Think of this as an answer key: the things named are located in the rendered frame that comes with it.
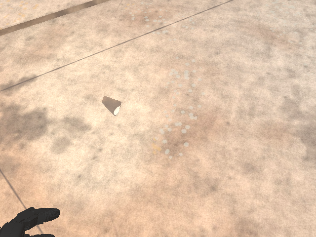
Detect robot left hand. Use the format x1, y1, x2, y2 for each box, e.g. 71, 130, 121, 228
0, 206, 60, 237

